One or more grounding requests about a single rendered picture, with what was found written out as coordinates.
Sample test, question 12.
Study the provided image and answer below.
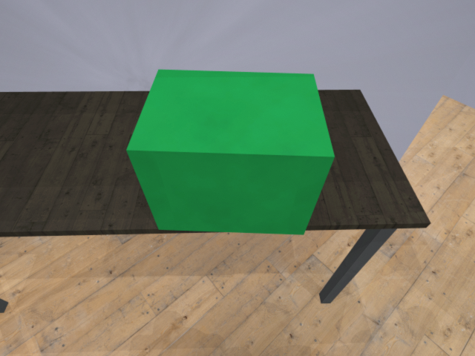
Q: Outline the carton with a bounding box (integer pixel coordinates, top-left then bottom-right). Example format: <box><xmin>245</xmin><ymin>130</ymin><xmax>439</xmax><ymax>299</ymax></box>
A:
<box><xmin>126</xmin><ymin>70</ymin><xmax>335</xmax><ymax>235</ymax></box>

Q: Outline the table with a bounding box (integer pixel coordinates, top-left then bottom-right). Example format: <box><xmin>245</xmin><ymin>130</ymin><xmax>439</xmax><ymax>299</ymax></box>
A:
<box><xmin>0</xmin><ymin>90</ymin><xmax>430</xmax><ymax>313</ymax></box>

